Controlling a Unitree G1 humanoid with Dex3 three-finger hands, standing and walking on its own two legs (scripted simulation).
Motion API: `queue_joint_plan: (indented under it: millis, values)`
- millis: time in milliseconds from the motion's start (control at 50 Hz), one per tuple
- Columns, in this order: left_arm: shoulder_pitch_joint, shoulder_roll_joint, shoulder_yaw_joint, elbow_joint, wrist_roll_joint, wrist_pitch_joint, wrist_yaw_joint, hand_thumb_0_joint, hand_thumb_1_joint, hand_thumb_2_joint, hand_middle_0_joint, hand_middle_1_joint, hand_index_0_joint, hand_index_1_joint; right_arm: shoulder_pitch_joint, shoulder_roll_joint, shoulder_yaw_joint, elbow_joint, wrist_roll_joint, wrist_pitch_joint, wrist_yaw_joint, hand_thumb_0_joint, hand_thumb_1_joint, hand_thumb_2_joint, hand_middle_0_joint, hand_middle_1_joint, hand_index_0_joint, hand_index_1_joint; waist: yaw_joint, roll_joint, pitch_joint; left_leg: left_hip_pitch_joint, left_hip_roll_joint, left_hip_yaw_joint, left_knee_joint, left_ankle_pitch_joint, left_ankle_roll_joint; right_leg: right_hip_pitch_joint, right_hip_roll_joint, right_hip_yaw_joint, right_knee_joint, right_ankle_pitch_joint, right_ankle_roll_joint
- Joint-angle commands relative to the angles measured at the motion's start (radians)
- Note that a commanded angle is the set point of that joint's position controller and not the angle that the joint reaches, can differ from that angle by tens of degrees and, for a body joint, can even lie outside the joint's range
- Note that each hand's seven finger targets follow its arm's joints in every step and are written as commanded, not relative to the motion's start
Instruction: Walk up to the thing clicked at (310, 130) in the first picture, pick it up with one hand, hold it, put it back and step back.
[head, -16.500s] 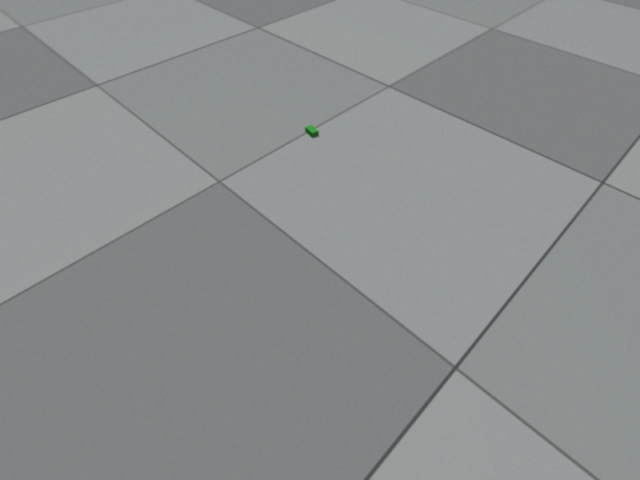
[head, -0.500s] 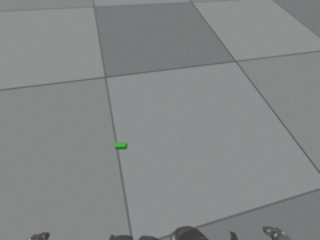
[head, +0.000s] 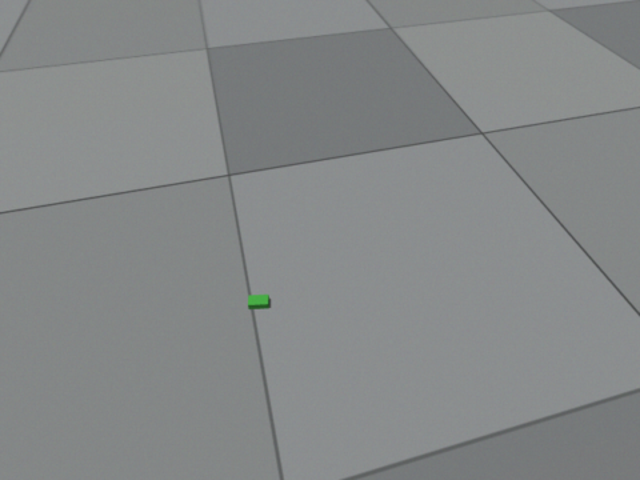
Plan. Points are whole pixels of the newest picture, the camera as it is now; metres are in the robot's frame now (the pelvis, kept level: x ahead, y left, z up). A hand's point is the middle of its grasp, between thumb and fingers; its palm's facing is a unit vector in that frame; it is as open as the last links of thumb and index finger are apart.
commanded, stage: walk up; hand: left
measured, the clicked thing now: (258, 301) +0.78 +0.24 -0.75
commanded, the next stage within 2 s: stand in 0.68 s
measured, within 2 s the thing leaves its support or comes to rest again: neither
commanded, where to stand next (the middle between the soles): +0.40 +0.00 m, yaw +1 degrees
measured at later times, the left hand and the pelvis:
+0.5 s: hand out of the picture +0.11 +0.26 -0.14, palm faces +0.05 -0.94 -0.35, open 7.4 cm; pelvis +0.02 +0.00 +0.01, yaw +1 degrees
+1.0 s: hand out of the picture +0.08 +0.25 -0.14, palm faces -0.01 -0.94 -0.33, open 7.4 cm; pelvis +0.01 +0.00 +0.02, yaw +0 degrees
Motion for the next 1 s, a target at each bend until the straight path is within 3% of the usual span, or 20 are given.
queue_joint_plan:
  millis: [0, 60, 80, 100, 120, 140, 160, 200, 240, 260, 280, 300, 400, 520, 600, 640, 660, 720, 820, 980]
  values:
    - [-0.039, 0.182, 0.041, -0.077, 0.000, -0.027, 0.007, 0.000, 0.900, 0.900, -0.200, -0.300, -0.200, -0.300, -0.035, -0.294, -0.070, -0.086, -0.009, -0.034, -0.027, 0.000, -0.900, -0.900, 0.200, 0.300, 0.200, 0.300, -0.020, 0.160, -0.038, 0.034, 0.291, -0.379, -0.267, -0.062, 0.207, -0.139, -0.005, 0.027, 0.064, -0.122, -0.026]
    - [0.040, 0.156, 0.039, -0.018, 0.003, -0.044, 0.005, 0.000, 0.900, 0.900, -0.200, -0.300, -0.200, -0.300, -0.129, -0.246, -0.048, -0.092, 0.005, -0.022, -0.022, 0.000, -0.900, -0.900, 0.200, 0.300, 0.200, 0.300, 0.033, 0.167, -0.076, -0.037, 0.194, -0.211, -0.168, 0.048, 0.105, 0.067, 0.023, -0.037, -0.272, 0.148, -0.017]
    - [0.044, 0.174, 0.049, -0.004, 0.013, -0.050, 0.010, 0.000, 0.900, 0.900, -0.200, -0.300, -0.200, -0.300, -0.130, -0.218, -0.037, -0.092, 0.015, -0.016, -0.022, 0.000, -0.900, -0.900, 0.200, 0.300, 0.200, 0.300, 0.039, 0.131, -0.099, -0.089, 0.169, -0.174, -0.112, 0.086, 0.067, 0.167, 0.011, 0.000, -0.314, 0.213, -0.022]
    - [0.057, 0.222, 0.059, -0.005, 0.027, -0.058, 0.016, 0.000, 0.900, 0.900, -0.200, -0.300, -0.200, -0.300, -0.125, -0.188, -0.027, -0.102, 0.025, -0.016, -0.022, 0.000, -0.900, -0.900, 0.200, 0.300, 0.200, 0.300, 0.043, 0.025, -0.119, -0.161, 0.110, -0.121, -0.002, 0.096, 0.023, 0.228, -0.080, 0.157, -0.374, 0.206, -0.059]
    - [0.026, 0.284, 0.068, -0.009, 0.027, -0.064, 0.017, 0.000, 0.900, 0.900, -0.200, -0.300, -0.200, -0.300, -0.120, -0.158, -0.023, -0.098, 0.026, -0.012, -0.024, 0.000, -0.900, -0.900, 0.200, 0.300, 0.200, 0.300, 0.031, -0.080, -0.093, -0.201, 0.004, -0.075, 0.082, -0.083, -0.006, 0.164, -0.235, 0.355, -0.440, 0.120, -0.134]
    - [-0.077, 0.302, 0.066, -0.040, 0.028, -0.066, 0.012, 0.000, 0.900, 0.900, -0.200, -0.300, -0.200, -0.300, -0.088, -0.178, -0.032, -0.077, 0.018, -0.009, -0.029, 0.000, -0.900, -0.900, 0.200, 0.300, 0.200, 0.300, -0.004, -0.087, -0.056, -0.120, 0.028, -0.056, 0.153, -0.246, -0.016, 0.033, -0.332, 0.390, -0.426, 0.131, -0.213]
    - [-0.121, 0.266, 0.057, -0.056, 0.025, -0.068, 0.010, 0.000, 0.900, 0.900, -0.200, -0.300, -0.200, -0.300, -0.067, -0.191, -0.034, -0.055, 0.017, -0.012, -0.028, 0.000, -0.900, -0.900, 0.200, 0.300, 0.200, 0.300, -0.024, -0.061, -0.032, -0.096, 0.048, -0.057, 0.145, -0.249, -0.017, 0.017, -0.316, 0.338, -0.394, 0.240, -0.219]
    - [-0.136, 0.234, 0.041, -0.051, 0.018, -0.071, 0.014, 0.000, 0.900, 0.900, -0.200, -0.300, -0.200, -0.300, -0.068, -0.182, -0.029, -0.040, 0.016, -0.022, -0.026, 0.000, -0.900, -0.900, 0.200, 0.300, 0.200, 0.300, -0.033, -0.092, -0.014, -0.054, 0.056, -0.043, 0.011, -0.116, -0.005, 0.015, -0.246, 0.212, -0.349, 0.418, -0.156]
    - [-0.149, 0.218, 0.036, -0.043, 0.010, -0.063, 0.009, 0.000, 0.900, 0.900, -0.200, -0.300, -0.200, -0.300, -0.030, -0.189, -0.035, -0.016, 0.005, -0.035, -0.025, 0.000, -0.900, -0.900, 0.200, 0.300, 0.200, 0.300, -0.045, -0.087, -0.083, 0.109, 0.078, -0.076, -0.121, 0.257, 0.020, 0.001, -0.148, 0.090, -0.248, 0.568, -0.062]
    - [-0.128, 0.199, 0.030, -0.038, 0.003, -0.056, 0.007, 0.000, 0.900, 0.900, -0.200, -0.300, -0.200, -0.300, -0.052, -0.213, -0.039, -0.021, 0.001, -0.041, -0.026, 0.000, -0.900, -0.900, 0.200, 0.300, 0.200, 0.300, -0.027, -0.046, -0.114, 0.133, 0.137, -0.144, -0.129, 0.366, 0.050, 0.002, -0.085, 0.036, -0.206, 0.529, -0.022]
    - [-0.115, 0.193, 0.033, -0.029, -0.006, -0.052, 0.007, 0.000, 0.900, 0.900, -0.200, -0.300, -0.200, -0.300, -0.092, -0.233, -0.037, -0.029, 0.009, -0.043, -0.022, 0.000, -0.900, -0.900, 0.200, 0.300, 0.200, 0.300, -0.002, -0.009, -0.125, 0.091, 0.168, -0.178, -0.117, 0.360, 0.086, 0.036, -0.041, 0.010, -0.213, 0.370, -0.005]
    - [-0.121, 0.193, 0.032, -0.017, -0.003, -0.052, 0.008, 0.000, 0.900, 0.900, -0.200, -0.300, -0.200, -0.300, -0.113, -0.238, -0.038, -0.028, 0.012, -0.042, -0.019, 0.000, -0.900, -0.900, 0.200, 0.300, 0.200, 0.300, 0.000, 0.016, -0.112, 0.065, 0.187, -0.192, -0.123, 0.347, 0.096, 0.061, -0.040, 0.008, -0.224, 0.306, -0.009]
    - [-0.116, 0.196, 0.024, 0.018, -0.005, -0.052, 0.011, 0.000, 0.900, 0.900, -0.200, -0.300, -0.200, -0.300, -0.149, -0.214, -0.025, -0.009, 0.015, -0.033, -0.027, 0.000, -0.900, -0.900, 0.200, 0.300, 0.200, 0.300, 0.003, 0.072, -0.158, 0.080, 0.140, -0.116, -0.119, 0.392, 0.051, 0.145, -0.072, 0.029, -0.253, 0.451, -0.030]
    - [-0.142, 0.196, 0.018, 0.046, 0.002, -0.046, 0.011, 0.000, 0.900, 0.900, -0.200, -0.300, -0.200, -0.300, -0.189, -0.209, -0.024, 0.008, 0.013, -0.024, -0.027, 0.000, -0.900, -0.900, 0.200, 0.300, 0.200, 0.300, -0.001, 0.052, -0.140, 0.063, 0.142, -0.121, -0.157, 0.284, 0.052, 0.157, -0.069, 0.018, -0.298, 0.398, -0.023]
    - [-0.165, 0.206, 0.020, 0.059, 0.006, -0.047, 0.009, 0.000, 0.900, 0.900, -0.200, -0.300, -0.200, -0.300, -0.197, -0.195, -0.019, 0.019, 0.012, -0.021, -0.025, 0.000, -0.900, -0.900, 0.200, 0.300, 0.200, 0.300, -0.013, 0.019, -0.117, 0.054, 0.117, -0.095, -0.155, 0.233, 0.032, 0.148, -0.092, 0.045, -0.333, 0.392, -0.031]
    - [-0.169, 0.201, 0.020, 0.058, 0.005, -0.047, 0.009, 0.000, 0.900, 0.900, -0.200, -0.300, -0.200, -0.300, -0.193, -0.199, -0.020, 0.028, 0.012, -0.021, -0.025, 0.000, -0.900, -0.900, 0.200, 0.300, 0.200, 0.300, -0.013, 0.021, -0.130, 0.075, 0.122, -0.098, -0.164, 0.253, 0.034, 0.154, -0.093, 0.039, -0.334, 0.405, -0.030]
    - [-0.174, 0.169, -0.006, 0.084, -0.002, -0.044, 0.008, 0.000, 0.900, 0.900, -0.200, -0.300, -0.200, -0.300, -0.212, -0.199, -0.010, 0.040, 0.018, -0.024, -0.026, 0.000, -0.900, -0.900, 0.200, 0.300, 0.200, 0.300, -0.022, 0.032, -0.110, 0.131, 0.142, -0.112, -0.199, 0.356, 0.028, 0.104, -0.102, 0.058, -0.369, 0.484, -0.017]
    - [-0.174, 0.180, -0.010, 0.096, -0.002, -0.044, 0.010, 0.000, 0.900, 0.900, -0.200, -0.300, -0.200, -0.300, -0.199, -0.204, -0.006, 0.059, 0.020, -0.026, -0.028, 0.000, -0.900, -0.900, 0.200, 0.300, 0.200, 0.300, -0.027, 0.023, -0.131, 0.172, 0.151, -0.107, -0.212, 0.426, 0.022, 0.140, -0.097, 0.044, -0.388, 0.515, 0.000]
    - [-0.177, 0.183, -0.014, 0.123, 0.002, -0.044, 0.008, 0.000, 0.900, 0.900, -0.200, -0.300, -0.200, -0.300, -0.214, -0.202, 0.000, 0.080, 0.022, -0.021, -0.027, 0.000, -0.900, -0.900, 0.200, 0.300, 0.200, 0.300, -0.029, 0.019, -0.132, 0.165, 0.146, -0.102, -0.264, 0.289, 0.016, 0.150, -0.097, 0.048, -0.433, 0.412, 0.005]
    - [-0.169, 0.178, -0.023, 0.144, 0.007, -0.044, 0.006, 0.000, 0.900, 0.900, -0.200, -0.300, -0.200, -0.300, -0.217, -0.209, 0.004, 0.110, 0.018, -0.022, -0.023, 0.000, -0.900, -0.900, 0.200, 0.300, 0.200, 0.300, -0.025, 0.021, -0.107, 0.136, 0.146, -0.102, -0.307, 0.188, 0.008, 0.126, -0.100, 0.051, -0.462, 0.326, 0.004]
